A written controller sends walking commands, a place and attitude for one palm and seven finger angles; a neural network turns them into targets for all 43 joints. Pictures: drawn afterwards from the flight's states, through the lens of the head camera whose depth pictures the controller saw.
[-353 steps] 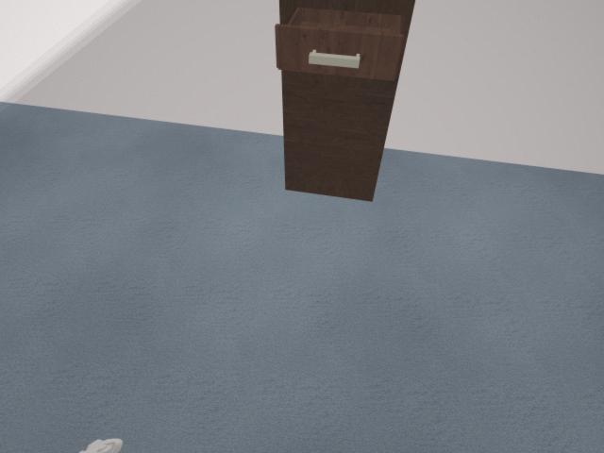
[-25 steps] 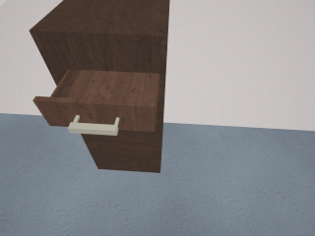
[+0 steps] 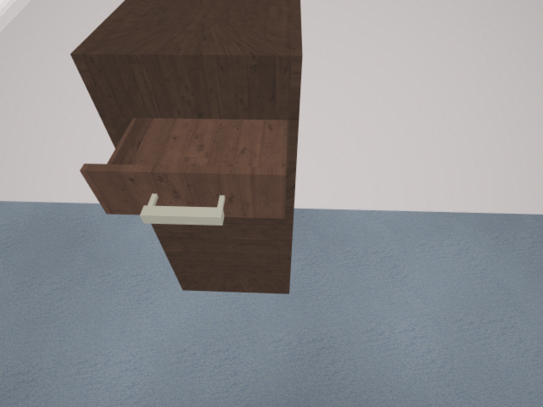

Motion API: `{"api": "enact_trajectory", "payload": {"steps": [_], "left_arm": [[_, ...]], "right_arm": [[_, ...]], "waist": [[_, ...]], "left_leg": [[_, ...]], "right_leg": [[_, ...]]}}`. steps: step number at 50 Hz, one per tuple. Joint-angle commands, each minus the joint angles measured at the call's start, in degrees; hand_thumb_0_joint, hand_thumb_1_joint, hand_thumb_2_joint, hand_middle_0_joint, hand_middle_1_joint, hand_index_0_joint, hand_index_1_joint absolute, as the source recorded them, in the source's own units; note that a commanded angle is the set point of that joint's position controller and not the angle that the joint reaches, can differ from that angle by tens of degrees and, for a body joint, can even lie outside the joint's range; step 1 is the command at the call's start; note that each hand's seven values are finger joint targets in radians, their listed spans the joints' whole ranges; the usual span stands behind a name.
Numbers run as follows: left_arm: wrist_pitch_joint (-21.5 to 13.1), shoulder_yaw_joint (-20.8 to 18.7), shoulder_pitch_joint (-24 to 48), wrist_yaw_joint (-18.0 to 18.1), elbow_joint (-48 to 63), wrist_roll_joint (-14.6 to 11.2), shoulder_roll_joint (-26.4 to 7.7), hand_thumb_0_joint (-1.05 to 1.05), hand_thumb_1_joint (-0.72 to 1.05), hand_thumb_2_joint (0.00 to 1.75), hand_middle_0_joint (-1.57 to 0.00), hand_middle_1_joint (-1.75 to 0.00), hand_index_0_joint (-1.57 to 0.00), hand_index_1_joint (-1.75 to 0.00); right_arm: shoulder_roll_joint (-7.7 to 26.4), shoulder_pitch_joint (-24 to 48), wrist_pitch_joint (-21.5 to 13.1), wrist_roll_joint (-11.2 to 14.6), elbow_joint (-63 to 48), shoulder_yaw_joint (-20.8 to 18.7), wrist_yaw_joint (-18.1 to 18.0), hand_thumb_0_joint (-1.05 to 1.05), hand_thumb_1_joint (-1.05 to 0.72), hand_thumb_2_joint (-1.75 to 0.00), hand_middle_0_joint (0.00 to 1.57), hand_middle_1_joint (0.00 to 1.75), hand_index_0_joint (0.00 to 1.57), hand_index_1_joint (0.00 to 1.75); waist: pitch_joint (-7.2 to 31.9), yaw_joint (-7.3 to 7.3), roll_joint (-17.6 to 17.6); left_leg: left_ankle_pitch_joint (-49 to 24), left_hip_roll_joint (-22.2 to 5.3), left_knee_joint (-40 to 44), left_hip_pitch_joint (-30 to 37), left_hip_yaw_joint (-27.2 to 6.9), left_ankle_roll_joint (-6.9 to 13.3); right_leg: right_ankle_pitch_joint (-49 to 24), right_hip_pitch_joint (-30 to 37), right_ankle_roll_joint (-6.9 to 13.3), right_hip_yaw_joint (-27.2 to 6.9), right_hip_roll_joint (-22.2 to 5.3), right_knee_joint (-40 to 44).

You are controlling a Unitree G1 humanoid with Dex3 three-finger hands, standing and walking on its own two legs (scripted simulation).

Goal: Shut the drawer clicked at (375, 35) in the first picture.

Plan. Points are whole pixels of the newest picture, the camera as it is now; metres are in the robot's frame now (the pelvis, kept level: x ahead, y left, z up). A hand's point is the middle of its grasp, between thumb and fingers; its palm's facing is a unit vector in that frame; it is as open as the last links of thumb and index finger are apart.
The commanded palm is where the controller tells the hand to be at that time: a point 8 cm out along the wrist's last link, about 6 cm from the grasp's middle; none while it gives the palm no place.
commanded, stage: look again from close up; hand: left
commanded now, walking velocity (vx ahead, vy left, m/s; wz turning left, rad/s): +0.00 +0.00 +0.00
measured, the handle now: (185, 207) +0.46 +0.20 -0.01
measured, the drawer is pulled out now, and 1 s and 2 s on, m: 0.17 0.17 0.17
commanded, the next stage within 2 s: raise the hand and make a fist in 0.08 s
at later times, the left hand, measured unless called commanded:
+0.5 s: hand (191, 346) +0.20 +0.13 +0.01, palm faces -0.03 -1.00 +0.00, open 6.5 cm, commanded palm +0.13 +0.21 -0.04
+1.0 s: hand (177, 328) +0.22 +0.15 +0.01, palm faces -0.02 -1.00 -0.05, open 3.9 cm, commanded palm +0.18 +0.21 +0.02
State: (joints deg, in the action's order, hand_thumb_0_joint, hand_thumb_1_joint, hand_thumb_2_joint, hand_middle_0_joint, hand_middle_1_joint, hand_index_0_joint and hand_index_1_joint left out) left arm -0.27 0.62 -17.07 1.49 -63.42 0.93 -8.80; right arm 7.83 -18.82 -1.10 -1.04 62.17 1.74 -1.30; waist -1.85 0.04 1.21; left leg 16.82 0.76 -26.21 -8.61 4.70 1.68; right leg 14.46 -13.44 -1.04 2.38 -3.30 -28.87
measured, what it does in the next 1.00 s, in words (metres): lowers itself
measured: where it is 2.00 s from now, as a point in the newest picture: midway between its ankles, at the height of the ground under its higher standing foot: outside the picture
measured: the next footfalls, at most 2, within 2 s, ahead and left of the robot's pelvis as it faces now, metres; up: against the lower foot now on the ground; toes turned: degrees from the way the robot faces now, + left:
none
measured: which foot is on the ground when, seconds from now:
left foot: down 0.00-1.00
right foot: down 0.00-1.00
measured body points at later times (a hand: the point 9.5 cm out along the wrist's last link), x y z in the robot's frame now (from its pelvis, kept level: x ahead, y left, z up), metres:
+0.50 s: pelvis -0.01 -0.02 -0.04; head +0.02 -0.02 +0.41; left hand +0.20 +0.18 +0.01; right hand +0.20 -0.29 -0.08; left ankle -0.03 +0.10 -0.74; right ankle +0.01 -0.13 -0.74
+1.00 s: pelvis -0.02 -0.03 -0.05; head +0.03 -0.04 +0.40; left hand +0.22 +0.21 +0.02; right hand +0.12 -0.25 -0.15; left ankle -0.03 +0.10 -0.74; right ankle +0.01 -0.13 -0.74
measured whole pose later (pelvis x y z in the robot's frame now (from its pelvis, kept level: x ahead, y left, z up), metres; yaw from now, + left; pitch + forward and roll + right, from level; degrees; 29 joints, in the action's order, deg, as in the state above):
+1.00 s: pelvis -0.02 -0.03 -0.05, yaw +2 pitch +10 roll +0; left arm -13.6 -10.1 -16.1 -15.2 0.9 -15.2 -13.2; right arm 11.2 -17.8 -12.1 1.6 32.9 2.4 -2.7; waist 4.9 -1.6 2.0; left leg 26.9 -2.4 -53.6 -36.5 0.7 -1.0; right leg 23.7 -38.7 1.8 5.8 -1.8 -52.5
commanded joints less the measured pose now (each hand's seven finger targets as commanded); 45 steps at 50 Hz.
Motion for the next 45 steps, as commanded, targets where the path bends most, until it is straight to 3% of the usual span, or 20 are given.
{"api": "enact_trajectory", "payload": {"steps": [1,8,9,10,11,12,13,14,15,16,18,20,23,26,30,32,35,38,42,45], "left_arm": [[-0.60,-0.62,-3.47,0.30,1.38,-0.41,-4.67,0.00,0.90,0.90,-0.20,-0.30,-0.20,-0.30],[-0.92,-0.88,-3.08,0.48,0.80,-0.48,-4.47,0.00,0.90,0.90,-0.20,-0.30,-0.20,-0.30],[-1.61,-1.09,-6.60,2.89,-1.25,0.06,-6.52,0.00,0.90,0.90,-0.20,-0.30,-0.20,-0.30],[-14.18,-7.09,36.61,2.35,88.10,-11.38,-18.86,0.00,0.90,0.90,-0.22,-0.32,-0.22,-0.32],[-10.76,-6.69,11.40,5.21,73.98,-6.34,-14.66,0.00,0.90,0.90,-0.24,-0.34,-0.24,-0.34],[-2.25,0.48,-4.57,7.18,64.37,-7.72,-1.80,0.00,0.90,0.90,-0.26,-0.37,-0.26,-0.37],[-1.18,4.84,-3.61,6.22,64.71,-9.08,4.09,0.00,0.90,0.90,-0.28,-0.39,-0.28,-0.39],[-3.42,2.01,0.40,5.64,68.85,-9.48,0.37,0.00,0.90,0.90,-0.30,-0.41,-0.30,-0.41],[-6.14,-1.66,-0.94,4.68,68.90,-8.67,-2.98,0.00,0.90,0.90,-0.32,-0.43,-0.32,-0.43],[-9.09,-2.39,-5.64,2.84,66.27,-8.68,-1.31,0.00,0.90,0.90,-0.34,-0.45,-0.34,-0.45],[-15.50,-1.77,-19.06,-3.48,60.85,-9.89,2.83,0.00,0.90,0.90,-0.38,-0.50,-0.38,-0.50],[-23.67,-4.07,-24.69,-10.95,58.95,-12.46,2.85,0.00,0.90,0.90,-0.42,-0.54,-0.42,-0.54],[-33.34,-15.49,-23.35,-19.81,59.63,-13.85,-7.51,0.00,0.90,0.90,-0.48,-0.60,-0.48,-0.60],[-29.62,-14.40,-16.17,-20.02,69.54,-15.70,-7.44,0.00,0.90,0.90,-0.54,-0.67,-0.54,-0.67],[-29.62,-13.79,-4.95,-16.66,82.38,-15.69,-8.41,0.00,0.90,0.90,-0.62,-0.75,-0.62,-0.75],[-31.53,-11.81,3.79,-17.03,86.93,-15.78,-9.47,0.00,0.90,0.90,-0.66,-0.80,-0.66,-0.80],[-31.37,-7.94,7.09,-19.96,83.61,-15.99,-8.25,0.00,0.90,0.90,-0.72,-0.86,-0.72,-0.86],[-25.97,-9.36,8.62,-22.43,79.56,-16.41,-11.30,0.00,0.90,0.90,-0.78,-0.93,-0.78,-0.93],[-16.54,-16.40,2.72,-20.86,72.21,-17.80,-14.30,0.00,0.90,0.90,-0.86,-1.01,-0.86,-1.01],[-15.37,-16.66,1.27,-17.63,75.45,-18.44,-11.91,0.00,0.90,0.90,-0.92,-1.08,-0.92,-1.08]], "right_arm": [[6.21,-3.03,-0.95,0.24,-1.04,-1.29,-0.30,0.00,-0.90,-0.90,0.20,0.30,0.20,0.30],[5.29,-3.31,-1.21,0.35,0.89,-1.33,-0.63,0.00,-0.90,-0.90,0.20,0.30,0.20,0.30],[8.37,2.59,-1.13,1.13,-3.02,-2.32,-0.14,0.00,-0.90,-0.90,0.20,0.30,0.20,0.30],[17.48,1.80,-10.33,3.69,-22.67,-3.54,-2.76,0.00,-0.90,-0.90,0.20,0.30,0.20,0.30],[12.37,6.90,-15.74,2.77,-19.16,-2.56,-4.50,0.00,-0.90,-0.90,0.20,0.30,0.20,0.30],[9.31,6.99,-18.00,3.92,-19.40,-3.38,-3.85,0.00,-0.90,-0.90,0.20,0.30,0.20,0.30],[10.27,5.16,-18.85,4.04,-17.55,-3.01,-3.59,0.00,-0.90,-0.90,0.20,0.30,0.20,0.30],[12.49,6.87,-19.98,3.62,-20.54,-4.27,-3.59,0.00,-0.90,-0.90,0.20,0.30,0.20,0.30],[13.83,5.88,-20.45,2.54,-22.12,-5.21,-3.32,0.00,-0.90,-0.90,0.20,0.30,0.20,0.30],[13.45,6.00,-20.87,1.65,-24.09,-5.75,-2.95,0.00,-0.90,-0.90,0.20,0.30,0.20,0.30],[12.32,7.60,-21.22,1.38,-28.92,-6.52,-1.03,0.00,-0.90,-0.90,0.20,0.30,0.20,0.30],[12.25,9.90,-20.18,1.11,-32.28,-7.45,0.82,0.00,-0.90,-0.90,0.20,0.30,0.20,0.30],[13.21,12.38,-17.35,1.18,-37.49,-8.79,2.37,0.00,-0.90,-0.90,0.20,0.30,0.20,0.30],[12.67,13.46,-14.46,2.14,-43.27,-7.96,1.33,0.00,-0.90,-0.90,0.20,0.30,0.20,0.30],[11.55,8.32,-13.01,1.97,-44.16,-7.21,0.10,0.00,-0.90,-0.90,0.20,0.30,0.20,0.30],[12.05,6.87,-13.28,1.63,-42.97,-6.20,-0.60,0.00,-0.90,-0.90,0.20,0.30,0.20,0.30],[12.81,6.41,-14.95,2.34,-40.42,-5.16,-1.35,0.00,-0.90,-0.90,0.20,0.30,0.20,0.30],[13.69,6.88,-15.67,2.87,-39.59,-4.33,-2.18,0.00,-0.90,-0.90,0.20,0.30,0.20,0.30],[12.76,9.19,-14.88,3.40,-40.21,-3.78,-2.52,0.00,-0.90,-0.90,0.20,0.30,0.20,0.30],[11.53,9.32,-14.89,3.27,-40.92,-3.52,-2.29,0.00,-0.90,-0.90,0.20,0.30,0.20,0.30]], "waist": [[-3.49,0.41,-1.40],[-1.38,0.14,-1.41],[-1.60,2.03,-9.25],[27.94,-5.13,4.01],[27.82,0.23,13.30],[15.17,-0.68,12.84],[6.61,-1.72,6.38],[1.83,-2.84,1.89],[4.67,-3.49,-3.73],[5.15,-2.70,-9.72],[7.54,1.55,-12.98],[6.89,3.48,-13.37],[10.46,5.10,-5.67],[16.66,4.72,-2.03],[20.16,0.47,2.86],[20.11,-3.05,0.19],[18.63,-4.65,3.50],[21.12,-3.98,2.10],[22.26,0.46,-2.45],[22.22,1.82,-2.97]], "left_leg": [[-2.18,-6.76,8.45,-6.50,-7.29,1.48],[-10.81,-6.60,5.92,-3.09,-5.69,1.06],[-17.33,-8.55,-4.36,-6.42,-4.42,-0.81],[-21.46,-1.66,1.63,7.20,-5.12,-0.53],[-29.84,-3.49,1.69,9.68,-4.36,-1.06],[-27.25,-3.89,2.88,1.93,-5.02,-3.34],[-21.40,-3.46,1.94,-2.12,-5.47,-2.75],[-14.94,-2.57,-0.69,-6.25,-6.80,-1.75],[-12.47,-1.70,-3.33,-8.54,-6.75,-1.26],[-12.19,-1.34,-6.12,-11.38,-6.58,-1.02],[-11.93,-0.39,-10.42,-16.37,-5.17,-1.75],[-8.86,0.38,-15.48,-24.05,-3.72,-2.59],[-6.08,1.80,-22.42,-31.06,-2.23,-2.61],[-4.76,2.28,-24.52,-31.89,-1.09,-1.35],[-4.59,0.59,-28.59,-30.36,-3.11,-0.55],[-4.30,-0.37,-31.22,-30.93,-4.42,-0.09],[-1.77,-1.05,-31.60,-30.42,-5.21,0.04],[-1.29,-1.06,-30.23,-30.49,-5.74,0.29],[-3.31,-0.55,-25.30,-30.46,-5.61,-0.15],[-4.12,-0.35,-21.61,-28.71,-5.24,-0.57]], "right_leg": [[-2.96,1.86,2.87,-3.64,-2.12,3.69],[-9.02,2.67,2.95,-3.86,-2.63,3.05],[-26.71,2.60,2.09,-5.36,-5.09,3.40],[-21.00,7.25,2.60,-1.81,0.85,-1.08],[-9.91,4.50,3.79,-0.99,2.39,-3.60],[-1.40,-2.14,2.61,1.99,1.90,-4.41],[-2.69,-4.56,1.90,2.89,2.08,-3.14],[-3.64,-6.82,1.77,3.35,2.01,-1.51],[-3.36,-8.38,1.89,3.93,2.27,-1.71],[-2.97,-10.27,1.69,4.75,2.56,-3.46],[-3.39,-11.73,2.08,4.82,2.95,-8.65],[-4.99,-14.07,2.52,3.93,2.82,-13.94],[-6.73,-14.79,3.72,-0.03,1.57,-19.87],[-5.48,-14.64,3.04,-2.30,1.76,-21.18],[-4.25,-18.48,2.11,-3.98,2.49,-21.38],[-4.46,-20.72,1.54,-4.65,2.97,-21.80],[0.39,-23.45,1.98,-3.69,3.27,-20.77],[2.32,-20.13,1.69,-3.93,2.95,-18.94],[1.60,-11.83,1.15,-4.05,2.07,-15.46],[0.37,-9.30,0.81,-2.86,1.40,-14.23]]}}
